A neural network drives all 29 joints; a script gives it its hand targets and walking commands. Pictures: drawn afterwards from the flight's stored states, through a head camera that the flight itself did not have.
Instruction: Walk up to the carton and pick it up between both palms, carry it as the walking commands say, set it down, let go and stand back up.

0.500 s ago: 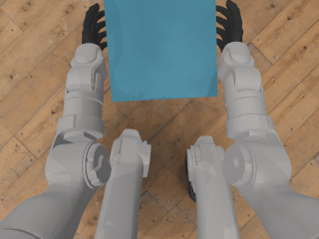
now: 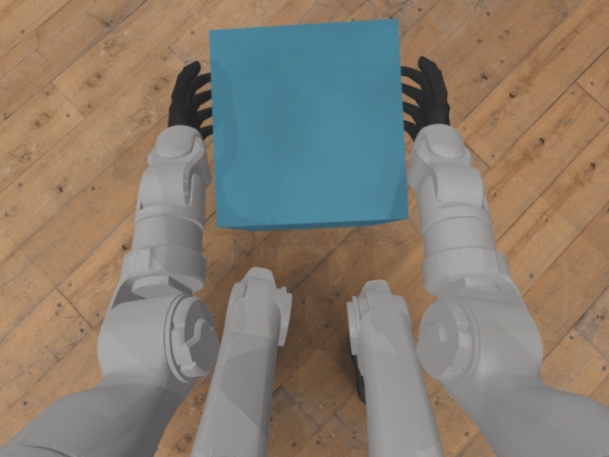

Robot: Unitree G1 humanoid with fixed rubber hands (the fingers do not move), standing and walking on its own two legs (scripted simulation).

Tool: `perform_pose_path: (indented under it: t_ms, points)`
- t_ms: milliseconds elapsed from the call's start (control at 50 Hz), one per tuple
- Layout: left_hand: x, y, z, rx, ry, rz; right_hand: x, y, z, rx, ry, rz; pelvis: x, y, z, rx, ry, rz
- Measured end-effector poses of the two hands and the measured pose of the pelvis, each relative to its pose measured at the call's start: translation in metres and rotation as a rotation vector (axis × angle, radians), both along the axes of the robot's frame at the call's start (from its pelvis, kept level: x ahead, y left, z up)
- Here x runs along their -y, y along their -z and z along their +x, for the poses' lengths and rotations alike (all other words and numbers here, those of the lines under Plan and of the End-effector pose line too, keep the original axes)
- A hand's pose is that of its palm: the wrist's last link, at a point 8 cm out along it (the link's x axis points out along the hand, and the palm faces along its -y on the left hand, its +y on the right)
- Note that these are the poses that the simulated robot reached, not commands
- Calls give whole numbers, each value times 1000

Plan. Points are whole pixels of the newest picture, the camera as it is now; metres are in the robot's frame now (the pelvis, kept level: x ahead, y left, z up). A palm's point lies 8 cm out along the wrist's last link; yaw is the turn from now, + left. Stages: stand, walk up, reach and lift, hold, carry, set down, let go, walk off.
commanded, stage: reach and lift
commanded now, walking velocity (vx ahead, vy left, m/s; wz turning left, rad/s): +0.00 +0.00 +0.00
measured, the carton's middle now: (309, 150) +0.48 +0.04 -0.14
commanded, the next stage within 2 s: none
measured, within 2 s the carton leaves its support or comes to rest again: neither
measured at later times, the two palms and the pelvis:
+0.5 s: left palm (167, 119) +0.46 +0.18 +0.00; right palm (460, 115) +0.48 -0.10 +0.00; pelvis +0.02 +0.00 +0.06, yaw +0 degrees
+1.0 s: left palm (134, 105) +0.44 +0.18 +0.07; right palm (506, 99) +0.46 -0.11 +0.08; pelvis +0.04 +0.00 +0.13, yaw +1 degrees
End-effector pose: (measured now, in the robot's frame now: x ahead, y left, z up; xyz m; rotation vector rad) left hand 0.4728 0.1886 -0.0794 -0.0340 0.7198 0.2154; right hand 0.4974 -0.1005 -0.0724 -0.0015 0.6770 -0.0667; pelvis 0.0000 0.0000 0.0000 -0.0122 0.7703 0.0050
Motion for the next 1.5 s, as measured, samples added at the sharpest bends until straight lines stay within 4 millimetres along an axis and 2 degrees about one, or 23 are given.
perform_pose_path:
  t_ms: [800,1500]
  points:
    - [7,-122,-28,3,-10,-6,7,-122,-28,1,2,5,2,-102,29,117,-4,3]
    - [13,-226,-54,1,-13,-12,14,-226,-53,-1,4,2,2,-197,64,281,-9,12]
